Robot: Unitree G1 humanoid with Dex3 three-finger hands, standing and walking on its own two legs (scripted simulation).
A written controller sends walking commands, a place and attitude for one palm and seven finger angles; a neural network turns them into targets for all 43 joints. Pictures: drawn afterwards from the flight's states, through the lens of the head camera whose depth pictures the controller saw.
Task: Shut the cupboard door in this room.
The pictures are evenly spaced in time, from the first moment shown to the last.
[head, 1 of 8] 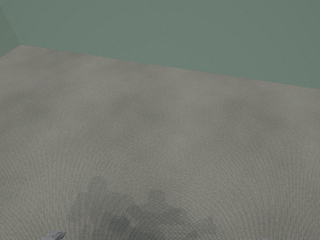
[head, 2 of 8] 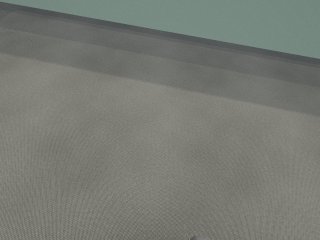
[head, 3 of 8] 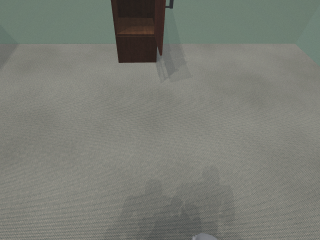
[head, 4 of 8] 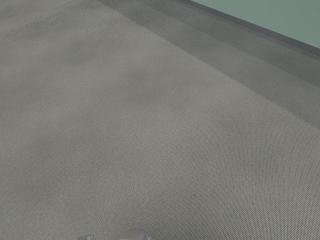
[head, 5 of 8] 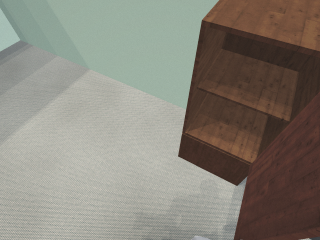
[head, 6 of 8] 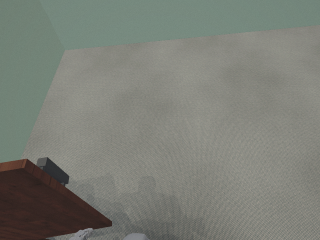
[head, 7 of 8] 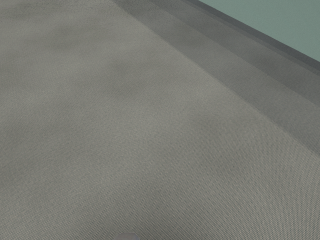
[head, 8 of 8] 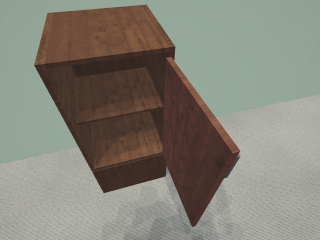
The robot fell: no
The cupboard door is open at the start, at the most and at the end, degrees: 93 94 93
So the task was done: no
